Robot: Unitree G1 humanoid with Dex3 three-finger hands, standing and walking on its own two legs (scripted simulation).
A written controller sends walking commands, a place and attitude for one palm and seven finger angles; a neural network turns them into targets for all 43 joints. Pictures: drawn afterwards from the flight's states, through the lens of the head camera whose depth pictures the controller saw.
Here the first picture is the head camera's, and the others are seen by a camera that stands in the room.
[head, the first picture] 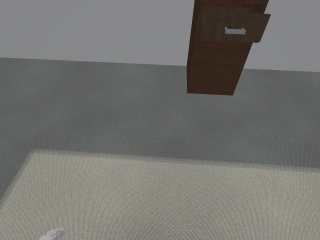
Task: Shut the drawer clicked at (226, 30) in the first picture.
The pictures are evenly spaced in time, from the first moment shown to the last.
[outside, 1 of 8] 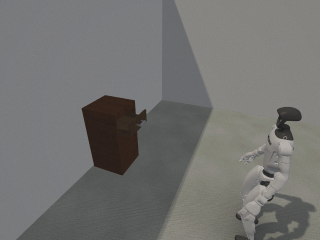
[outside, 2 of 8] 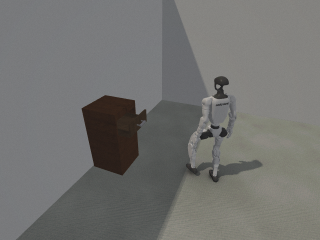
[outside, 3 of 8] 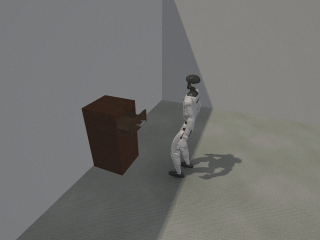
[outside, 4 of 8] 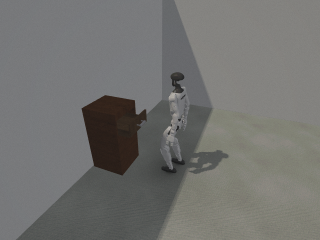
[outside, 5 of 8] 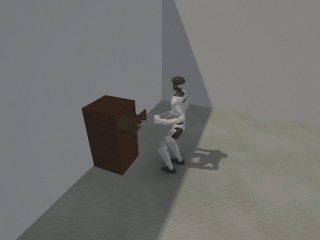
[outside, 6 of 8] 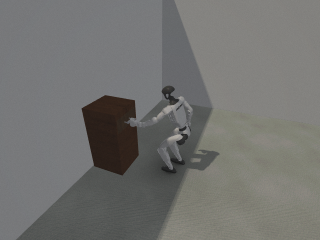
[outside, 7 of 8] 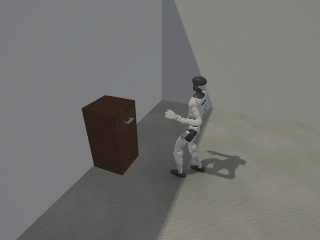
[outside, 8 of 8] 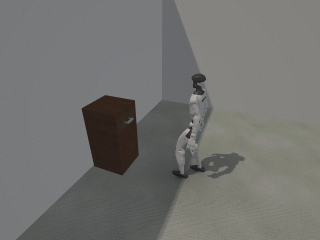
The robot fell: no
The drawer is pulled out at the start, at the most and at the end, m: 0.17 0.17 0.00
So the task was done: yes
